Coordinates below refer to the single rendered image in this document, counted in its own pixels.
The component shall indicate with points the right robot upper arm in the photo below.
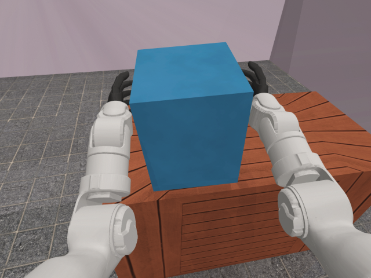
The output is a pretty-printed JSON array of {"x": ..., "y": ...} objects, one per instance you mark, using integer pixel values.
[{"x": 319, "y": 214}]

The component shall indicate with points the pedestal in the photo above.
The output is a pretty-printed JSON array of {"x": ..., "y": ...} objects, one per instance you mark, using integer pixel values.
[{"x": 189, "y": 230}]

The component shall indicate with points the left robot upper arm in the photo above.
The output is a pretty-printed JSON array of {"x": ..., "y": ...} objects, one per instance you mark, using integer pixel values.
[{"x": 98, "y": 238}]

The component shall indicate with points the robot left hand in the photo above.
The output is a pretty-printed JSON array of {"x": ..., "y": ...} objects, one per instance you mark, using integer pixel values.
[{"x": 117, "y": 93}]

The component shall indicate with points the robot right forearm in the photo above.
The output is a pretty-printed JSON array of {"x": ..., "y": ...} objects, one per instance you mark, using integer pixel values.
[{"x": 292, "y": 160}]

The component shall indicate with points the robot left forearm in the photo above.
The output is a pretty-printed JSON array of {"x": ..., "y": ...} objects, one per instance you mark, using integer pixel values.
[{"x": 106, "y": 179}]

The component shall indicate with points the carton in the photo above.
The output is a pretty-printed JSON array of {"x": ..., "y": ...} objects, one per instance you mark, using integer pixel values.
[{"x": 191, "y": 106}]

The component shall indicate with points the robot right hand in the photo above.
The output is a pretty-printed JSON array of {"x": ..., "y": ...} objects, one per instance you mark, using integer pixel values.
[{"x": 258, "y": 79}]

